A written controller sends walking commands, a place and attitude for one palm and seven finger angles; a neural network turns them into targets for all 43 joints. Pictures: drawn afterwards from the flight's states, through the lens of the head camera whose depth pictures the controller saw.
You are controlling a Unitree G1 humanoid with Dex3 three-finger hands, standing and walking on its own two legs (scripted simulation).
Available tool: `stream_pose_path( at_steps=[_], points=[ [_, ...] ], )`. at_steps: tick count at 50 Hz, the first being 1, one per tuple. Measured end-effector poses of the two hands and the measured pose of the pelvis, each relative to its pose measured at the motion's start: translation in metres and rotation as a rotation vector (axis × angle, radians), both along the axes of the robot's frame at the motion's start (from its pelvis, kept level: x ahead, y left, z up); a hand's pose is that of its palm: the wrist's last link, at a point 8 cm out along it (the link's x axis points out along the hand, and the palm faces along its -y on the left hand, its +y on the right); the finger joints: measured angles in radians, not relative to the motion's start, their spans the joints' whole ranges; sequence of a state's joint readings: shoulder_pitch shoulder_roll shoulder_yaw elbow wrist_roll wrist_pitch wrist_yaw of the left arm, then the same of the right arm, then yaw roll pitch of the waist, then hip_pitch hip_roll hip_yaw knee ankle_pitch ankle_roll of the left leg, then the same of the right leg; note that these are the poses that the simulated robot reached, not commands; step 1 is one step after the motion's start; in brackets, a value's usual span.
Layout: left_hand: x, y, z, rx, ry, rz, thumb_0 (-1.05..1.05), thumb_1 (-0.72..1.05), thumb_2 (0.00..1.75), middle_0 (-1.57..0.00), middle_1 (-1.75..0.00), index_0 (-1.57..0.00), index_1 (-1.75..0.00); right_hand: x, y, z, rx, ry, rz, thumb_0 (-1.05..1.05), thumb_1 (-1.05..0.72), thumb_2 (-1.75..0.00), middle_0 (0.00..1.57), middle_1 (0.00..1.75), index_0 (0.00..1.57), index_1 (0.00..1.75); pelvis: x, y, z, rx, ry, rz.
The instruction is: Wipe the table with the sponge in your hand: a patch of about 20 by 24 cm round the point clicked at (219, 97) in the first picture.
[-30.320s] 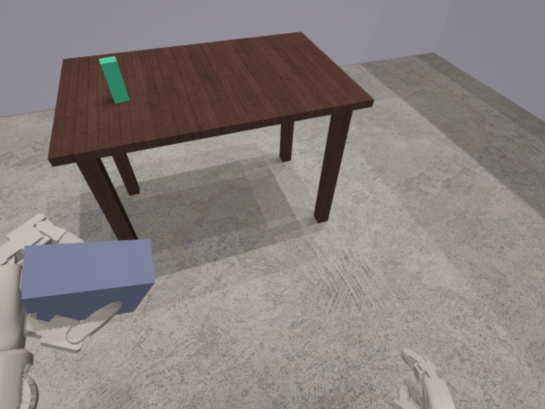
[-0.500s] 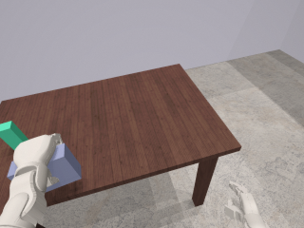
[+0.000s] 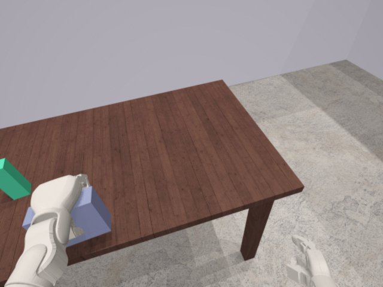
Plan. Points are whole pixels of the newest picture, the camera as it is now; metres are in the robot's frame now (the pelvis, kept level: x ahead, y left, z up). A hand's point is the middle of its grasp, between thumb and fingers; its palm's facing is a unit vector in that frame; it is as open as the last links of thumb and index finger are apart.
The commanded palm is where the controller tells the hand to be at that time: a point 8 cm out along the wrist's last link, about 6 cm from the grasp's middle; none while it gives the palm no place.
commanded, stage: move the sponge above the wiping area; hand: left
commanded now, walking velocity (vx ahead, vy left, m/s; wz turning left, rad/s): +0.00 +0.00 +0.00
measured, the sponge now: (75, 223) +0.23 +0.31 +0.00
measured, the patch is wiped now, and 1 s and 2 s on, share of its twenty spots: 0.00 0.00 0.00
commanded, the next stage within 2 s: none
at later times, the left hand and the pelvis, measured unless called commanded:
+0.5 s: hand (92, 201) +0.27 +0.28 +0.02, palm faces -0.13 -0.11 -0.99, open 9.4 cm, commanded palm +0.26 +0.29 +0.11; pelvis +0.00 +0.01 +0.00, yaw +1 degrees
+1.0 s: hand (99, 196) +0.29 +0.27 +0.02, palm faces -0.07 -0.06 -1.00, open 9.4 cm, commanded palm +0.27 +0.29 +0.10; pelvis +0.00 -0.01 +0.00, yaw +0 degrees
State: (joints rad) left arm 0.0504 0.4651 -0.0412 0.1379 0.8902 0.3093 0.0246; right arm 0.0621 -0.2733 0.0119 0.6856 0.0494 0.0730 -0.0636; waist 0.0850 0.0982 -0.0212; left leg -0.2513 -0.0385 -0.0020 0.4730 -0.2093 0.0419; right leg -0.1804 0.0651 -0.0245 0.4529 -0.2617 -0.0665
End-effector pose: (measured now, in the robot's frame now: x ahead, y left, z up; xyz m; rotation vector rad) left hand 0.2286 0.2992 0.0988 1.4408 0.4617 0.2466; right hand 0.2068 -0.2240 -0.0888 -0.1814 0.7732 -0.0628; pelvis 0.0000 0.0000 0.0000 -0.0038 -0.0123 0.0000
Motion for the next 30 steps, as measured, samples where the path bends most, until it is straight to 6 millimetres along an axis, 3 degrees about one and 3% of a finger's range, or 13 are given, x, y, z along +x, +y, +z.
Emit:
stream_pose_path(
  at_steps=[4, 7, 13, 18, 24, 27, 30],
  points=[
    [0.002, -0.015, -0.007, -0.005, -0.018, -0.118, 0.0, -0.46, 1.05, -0.81, -1.4, -0.81, -1.4, 0.005, 0.004, 0.003, -0.026, -0.015, 0.019, 0.01, -0.9, -0.89, 0.2, 0.3, 0.21, 0.3, 0.0, 0.002, -0.001, -0.003, 0.001, 0.004],
    [0.005, -0.019, 0.0, 0.033, -0.082, -0.165, 0.0, -0.47, 1.05, -0.81, -1.4, -0.81, -1.4, 0.008, 0.008, 0.003, -0.028, -0.017, 0.031, 0.01, -0.9, -0.89, 0.2, 0.3, 0.2, 0.3, 0.0, 0.003, -0.002, -0.004, 0.005, 0.001],
    [0.014, 0.0, 0.017, 0.081, -0.164, -0.047, 0.0, -0.47, 1.05, -0.81, -1.4, -0.81, -1.4, 0.009, 0.017, -0.001, 0.015, 0.003, 0.028, 0.01, -0.9, -0.89, 0.2, 0.3, 0.21, 0.3, 0.001, 0.005, -0.002, -0.003, 0.019, 0.002],
    [0.021, 0.01, 0.005, 0.058, -0.06, 0.049, 0.0, -0.46, 1.05, -0.81, -1.4, -0.81, -1.4, 0.005, 0.019, -0.004, 0.032, 0.025, 0.019, 0.01, -0.9, -0.89, 0.2, 0.3, 0.21, 0.3, 0.001, 0.006, -0.001, -0.004, 0.023, 0.013],
    [0.03, -0.018, -0.017, 0.001, 0.014, -0.102, 0.0, -0.46, 1.05, -0.81, -1.4, -0.81, -1.4, -0.003, 0.014, -0.006, 0.003, 0.034, 0.012, 0.01, -0.9, -0.89, 0.2, 0.3, 0.21, 0.3, 0.002, 0.007, -0.002, -0.007, 0.024, 0.016],
    [0.035, -0.031, -0.015, 0.015, -0.035, -0.191, 0.0, -0.46, 1.05, -0.81, -1.4, -0.81, -1.4, -0.009, 0.01, -0.008, -0.01, 0.047, 0.003, 0.01, -0.9, -0.89, 0.2, 0.3, 0.21, 0.3, 0.002, 0.007, -0.003, -0.006, 0.028, 0.007],
    [0.039, -0.031, -0.006, 0.05, -0.108, -0.195, 0.0, -0.46, 1.05, -0.81, -1.4, -0.82, -1.4, -0.014, 0.006, -0.012, -0.006, 0.068, -0.009, 0.01, -0.9, -0.89, 0.2, 0.3, 0.21, 0.3, 0.003, 0.006, -0.003, -0.003, 0.036, -0.006]
  ],
)
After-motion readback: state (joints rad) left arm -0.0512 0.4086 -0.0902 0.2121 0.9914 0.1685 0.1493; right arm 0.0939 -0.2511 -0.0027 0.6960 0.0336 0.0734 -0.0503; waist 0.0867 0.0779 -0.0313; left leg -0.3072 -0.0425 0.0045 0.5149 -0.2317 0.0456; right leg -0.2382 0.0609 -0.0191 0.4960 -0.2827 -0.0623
